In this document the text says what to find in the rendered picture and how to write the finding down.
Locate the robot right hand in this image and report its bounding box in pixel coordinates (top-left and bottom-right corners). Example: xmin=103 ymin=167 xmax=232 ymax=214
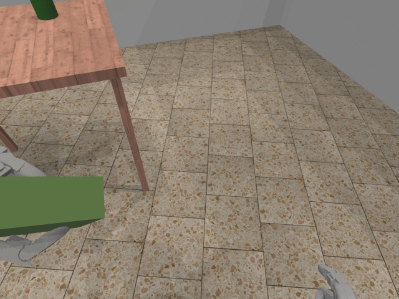
xmin=315 ymin=263 xmax=357 ymax=299

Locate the robot left hand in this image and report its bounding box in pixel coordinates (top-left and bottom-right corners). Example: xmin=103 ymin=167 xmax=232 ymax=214
xmin=0 ymin=146 xmax=70 ymax=267

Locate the table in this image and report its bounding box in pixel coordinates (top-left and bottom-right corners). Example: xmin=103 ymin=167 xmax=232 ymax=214
xmin=0 ymin=0 xmax=149 ymax=192

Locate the sponge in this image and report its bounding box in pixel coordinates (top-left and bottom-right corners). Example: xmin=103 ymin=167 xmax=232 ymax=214
xmin=0 ymin=176 xmax=105 ymax=237

